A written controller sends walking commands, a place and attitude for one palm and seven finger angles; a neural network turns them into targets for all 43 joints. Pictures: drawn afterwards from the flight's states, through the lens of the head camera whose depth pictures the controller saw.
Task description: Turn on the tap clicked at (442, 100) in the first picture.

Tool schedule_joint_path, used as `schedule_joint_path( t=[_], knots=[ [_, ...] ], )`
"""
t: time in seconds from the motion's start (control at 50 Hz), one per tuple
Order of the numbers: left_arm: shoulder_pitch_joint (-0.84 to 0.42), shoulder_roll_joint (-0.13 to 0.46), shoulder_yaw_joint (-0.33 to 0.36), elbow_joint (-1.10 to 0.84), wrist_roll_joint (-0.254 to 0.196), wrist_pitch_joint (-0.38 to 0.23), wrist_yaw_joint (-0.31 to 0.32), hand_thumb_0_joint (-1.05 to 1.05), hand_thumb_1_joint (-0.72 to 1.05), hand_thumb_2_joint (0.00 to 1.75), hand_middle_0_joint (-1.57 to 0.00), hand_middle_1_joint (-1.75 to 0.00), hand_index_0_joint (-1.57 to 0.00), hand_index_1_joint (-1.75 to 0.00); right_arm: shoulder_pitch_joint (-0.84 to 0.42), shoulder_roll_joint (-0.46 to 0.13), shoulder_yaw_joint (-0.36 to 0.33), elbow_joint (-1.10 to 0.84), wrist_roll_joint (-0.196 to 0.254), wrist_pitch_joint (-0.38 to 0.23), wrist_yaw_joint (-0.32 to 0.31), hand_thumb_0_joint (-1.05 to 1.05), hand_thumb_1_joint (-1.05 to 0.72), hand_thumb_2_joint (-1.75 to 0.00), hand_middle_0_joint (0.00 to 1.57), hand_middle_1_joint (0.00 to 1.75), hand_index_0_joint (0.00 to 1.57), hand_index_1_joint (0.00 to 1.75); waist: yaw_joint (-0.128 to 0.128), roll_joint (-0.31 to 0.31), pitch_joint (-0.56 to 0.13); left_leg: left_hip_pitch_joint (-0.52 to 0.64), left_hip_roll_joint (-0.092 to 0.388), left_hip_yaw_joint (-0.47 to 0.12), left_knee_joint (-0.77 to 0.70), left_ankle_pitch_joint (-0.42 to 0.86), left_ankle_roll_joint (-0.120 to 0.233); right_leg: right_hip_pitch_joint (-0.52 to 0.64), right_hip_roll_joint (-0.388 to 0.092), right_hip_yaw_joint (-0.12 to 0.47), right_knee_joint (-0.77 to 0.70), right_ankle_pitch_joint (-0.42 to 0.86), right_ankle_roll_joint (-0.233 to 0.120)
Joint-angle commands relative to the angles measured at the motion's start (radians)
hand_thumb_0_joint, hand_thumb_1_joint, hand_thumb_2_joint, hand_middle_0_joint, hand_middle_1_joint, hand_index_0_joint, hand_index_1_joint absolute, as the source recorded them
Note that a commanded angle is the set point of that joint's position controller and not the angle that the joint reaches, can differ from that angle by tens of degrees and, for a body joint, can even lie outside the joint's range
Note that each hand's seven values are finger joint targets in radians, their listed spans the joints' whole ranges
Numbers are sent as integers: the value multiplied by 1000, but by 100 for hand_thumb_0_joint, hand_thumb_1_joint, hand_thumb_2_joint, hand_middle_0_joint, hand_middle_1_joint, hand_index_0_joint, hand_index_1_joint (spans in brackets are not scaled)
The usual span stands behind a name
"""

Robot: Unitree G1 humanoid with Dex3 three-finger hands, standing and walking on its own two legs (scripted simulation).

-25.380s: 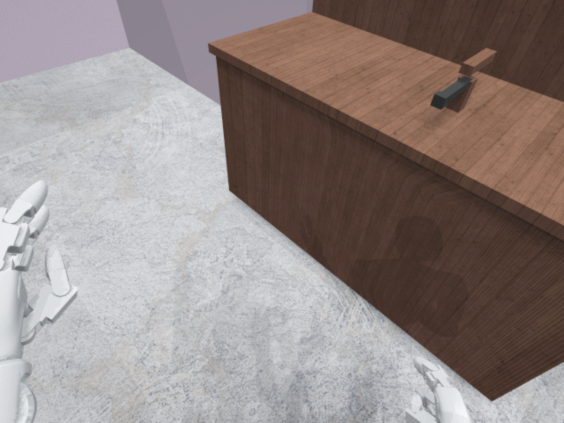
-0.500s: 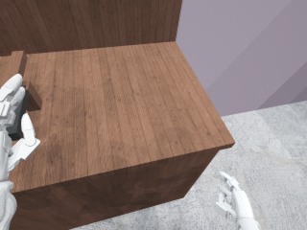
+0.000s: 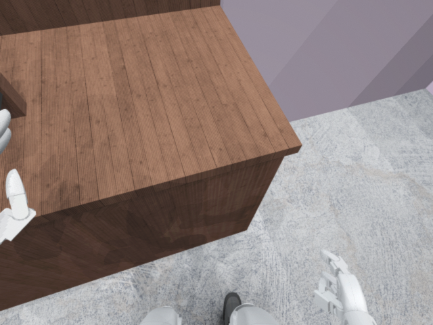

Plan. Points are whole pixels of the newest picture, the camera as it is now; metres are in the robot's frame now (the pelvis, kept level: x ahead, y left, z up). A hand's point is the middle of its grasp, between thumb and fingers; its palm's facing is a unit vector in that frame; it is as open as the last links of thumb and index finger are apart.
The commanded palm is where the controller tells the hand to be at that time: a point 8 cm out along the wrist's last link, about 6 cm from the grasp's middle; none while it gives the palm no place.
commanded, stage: come to a stop and stand still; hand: left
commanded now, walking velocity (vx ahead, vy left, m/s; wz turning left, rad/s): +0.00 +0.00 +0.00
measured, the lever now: out of the picture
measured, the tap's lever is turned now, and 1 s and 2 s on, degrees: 0 0 0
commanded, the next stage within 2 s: look again from close up in 1.30 s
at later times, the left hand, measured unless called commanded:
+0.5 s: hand out of the picture +0.12 +0.27 +0.15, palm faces +0.41 -0.86 -0.30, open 7.4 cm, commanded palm +0.05 +0.31 +0.18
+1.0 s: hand out of the picture +0.14 +0.27 +0.16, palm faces +0.35 -0.81 -0.47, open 7.4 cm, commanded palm +0.08 +0.30 +0.18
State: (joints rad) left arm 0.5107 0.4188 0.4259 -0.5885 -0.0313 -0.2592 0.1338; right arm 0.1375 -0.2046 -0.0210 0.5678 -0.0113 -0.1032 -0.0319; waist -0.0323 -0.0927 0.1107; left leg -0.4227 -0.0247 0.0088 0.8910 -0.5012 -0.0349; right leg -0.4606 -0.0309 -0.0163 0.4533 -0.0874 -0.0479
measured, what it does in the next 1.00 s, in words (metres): steps on the spot: left foot, then right foot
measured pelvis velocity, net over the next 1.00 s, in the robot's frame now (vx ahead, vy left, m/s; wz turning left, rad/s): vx -0.08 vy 0.02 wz -0.02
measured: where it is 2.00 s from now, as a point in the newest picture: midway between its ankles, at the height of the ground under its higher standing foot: outside the picture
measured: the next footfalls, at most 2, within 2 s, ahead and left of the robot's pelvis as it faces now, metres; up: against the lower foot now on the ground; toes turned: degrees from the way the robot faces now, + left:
left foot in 0.14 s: -0.07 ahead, +0.17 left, +0.00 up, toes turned +5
right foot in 0.38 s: -0.04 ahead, -0.05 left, +0.00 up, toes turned -3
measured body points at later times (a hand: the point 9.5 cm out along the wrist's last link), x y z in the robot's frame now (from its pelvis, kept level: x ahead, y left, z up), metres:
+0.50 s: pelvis -0.11 +0.03 -0.02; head -0.10 +0.05 +0.43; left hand +0.09 +0.32 +0.17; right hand +0.06 -0.18 -0.10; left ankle -0.13 +0.13 -0.68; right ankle -0.08 -0.05 -0.74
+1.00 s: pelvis -0.08 +0.02 -0.01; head -0.06 +0.02 +0.44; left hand +0.12 +0.31 +0.18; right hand +0.05 -0.20 -0.11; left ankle -0.10 +0.14 -0.74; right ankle -0.03 -0.07 -0.74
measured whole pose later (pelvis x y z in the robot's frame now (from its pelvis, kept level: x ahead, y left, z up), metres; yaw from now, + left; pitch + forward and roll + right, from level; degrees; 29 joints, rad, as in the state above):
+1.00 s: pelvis -0.08 +0.02 -0.01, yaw -1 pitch -2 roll -1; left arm 0.47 0.40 0.39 -0.47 -0.03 -0.18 0.11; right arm 0.27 -0.17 0.02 0.60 0.02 -0.10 -0.01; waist 0.00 0.02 0.08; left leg -0.20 0.02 0.01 0.58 -0.35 0.00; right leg -0.27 0.02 -0.10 0.47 -0.14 -0.04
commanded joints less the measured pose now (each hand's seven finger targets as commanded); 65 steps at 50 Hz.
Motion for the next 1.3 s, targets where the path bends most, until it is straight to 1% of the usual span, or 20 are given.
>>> schedule_joint_path(
  t=[0.0,0.08,0.12,0.14,0.22,0.3,0.34,0.38,0.46,0.54,0.58,0.62,0.64,0.66,0.72,0.9,0.98,1.02,1.14,1.28],
  knots=[
    [77,185,186,-195,-16,-42,49,0,90,90,-20,-30,-20,-30,1,-84,-40,-121,11,-44,-29,0,-90,-90,20,30,20,30,62,-92,-406,-9,15,7,-161,-32,15,429,-299,249,-86,387,-128],
    [63,167,164,-217,-23,-49,36,0,90,90,-20,-30,-20,-30,58,-113,-53,-121,17,-51,-37,0,-90,-90,20,30,20,30,34,36,-394,292,42,98,-583,316,47,308,-122,58,20,-9,7],
    [18,163,154,-221,-28,-47,30,0,90,90,-20,-30,-20,-30,46,-130,-73,-127,17,-77,-43,0,-90,-90,20,30,20,30,45,272,-299,342,264,-72,-653,498,115,158,3,-37,283,-197,59],
    [-6,166,151,-238,-20,-37,20,0,90,90,-20,-30,-20,-30,48,-135,-86,-126,30,-85,-35,0,-90,-90,20,30,20,30,42,272,-232,346,318,-74,-638,587,145,55,41,-38,448,-336,57],
    [-167,92,47,-155,7,-16,-5,0,90,90,-20,-30,-20,-30,33,-121,-71,-90,33,-100,3,0,-90,-90,20,30,20,30,18,268,-56,181,295,-38,-557,509,176,44,23,-32,459,-331,40],
    [-276,81,0,-20,23,31,-22,0,90,90,-20,-30,-20,-30,26,-135,-52,-97,37,-83,16,0,-90,-90,20,30,20,30,44,258,-8,14,261,-31,-485,-32,155,265,47,-84,157,-306,26],
    [-346,104,-7,12,28,35,-34,0,90,90,-20,-30,-20,-30,20,-121,-36,-95,38,-72,19,0,-90,-90,20,30,20,30,40,75,-20,-38,144,0,-210,-82,132,321,0,30,-29,-306,4],
    [-402,153,12,-7,9,43,-35,0,90,90,-20,-30,-20,-30,-15,-98,-30,-116,48,-69,18,0,-90,-90,20,30,20,30,38,-191,-15,-125,-27,26,297,-29,72,201,-263,468,-273,-465,-158],
    [-248,149,42,-141,-5,15,-26,0,90,90,-20,-30,-20,-30,-9,-100,-32,-114,41,-62,30,0,-90,-90,20,30,20,30,39,20,-34,-57,75,-74,284,147,52,52,-286,427,-267,-515,-239],
    [-162,181,94,-264,-7,-7,5,0,90,90,-20,-30,-20,-30,0,-63,-5,-132,23,-62,16,0,-90,-90,20,30,20,30,45,66,-172,195,67,13,-234,126,79,60,-192,222,-159,-537,-160],
    [-156,158,81,-279,-12,-17,15,0,90,90,-20,-30,-20,-30,30,-87,-15,-126,14,-89,-2,0,-90,-90,20,30,20,30,30,278,-226,373,17,58,-497,199,78,79,-47,87,55,-510,-92],
    [-194,152,74,-299,-12,-43,25,0,90,90,-20,-30,-20,-30,24,-120,-32,-126,8,-105,-7,0,-90,-90,20,30,20,30,25,560,-211,495,289,-383,-615,246,183,-120,100,-40,504,-469,-7],
    [-213,174,93,-270,-3,-43,21,0,90,90,-20,-30,-20,-30,31,-115,-37,-126,12,-102,1,0,-90,-90,20,30,20,30,27,409,-190,452,319,-449,-609,374,248,-149,113,-1,618,-433,-1],
    [-182,183,106,-194,-10,-30,6,0,90,90,-20,-30,-20,-30,33,-103,-32,-114,6,-96,5,0,-90,-90,20,30,20,30,1,367,-150,455,325,-476,-619,447,221,-218,79,20,650,-404,7],
    [-101,136,86,-142,-4,-1,-10,0,90,90,-20,-30,-20,-30,58,-128,-53,-116,22,-71,22,0,-90,-90,20,30,20,30,9,194,-141,450,285,-314,-537,609,189,-199,50,-3,558,-314,20],
    [-146,150,74,-139,-5,14,-5,0,90,90,-20,-30,-20,-30,31,-114,-20,-146,35,-54,13,0,-90,-90,20,30,20,30,25,226,-157,176,207,-101,-477,528,104,315,64,-92,-39,-81,38],
    [-200,171,74,-146,-7,-8,25,0,90,90,-20,-30,-20,-30,32,-93,-13,-135,38,-80,14,0,-90,-90,20,30,20,30,15,89,-235,43,59,-27,-231,346,39,504,-184,196,-70,276,-85],
    [-125,138,53,-111,-22,12,23,0,90,90,-20,-30,-20,-30,45,-113,-38,-127,45,-78,15,0,-90,-90,20,30,20,30,31,-76,-199,76,38,-44,-194,107,28,378,-277,321,-173,4,-124],
    [-13,154,111,-144,-28,1,53,0,90,90,-20,-30,-20,-30,-4,-83,-2,-120,24,-41,-12,0,-90,-90,20,30,20,30,36,84,-233,198,75,-31,-474,317,49,338,-153,126,-83,-126,-20],
    [-94,106,44,-67,-20,20,43,0,90,90,-20,-30,-20,-30,7,-113,-15,-123,34,-47,-18,0,-90,-90,20,30,20,30,32,48,-174,165,78,-52,-440,280,58,303,-136,150,-140,-180,-3]
  ],
)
